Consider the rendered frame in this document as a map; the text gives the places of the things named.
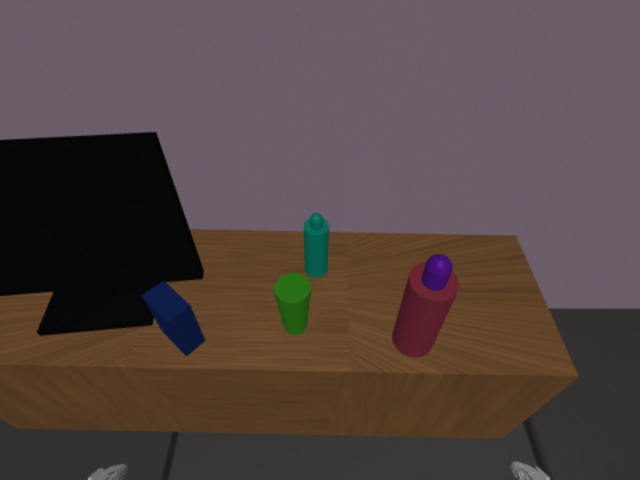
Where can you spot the left robot hand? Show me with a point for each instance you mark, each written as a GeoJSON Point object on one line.
{"type": "Point", "coordinates": [117, 472]}

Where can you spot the right robot hand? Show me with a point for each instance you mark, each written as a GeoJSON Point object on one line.
{"type": "Point", "coordinates": [525, 472]}

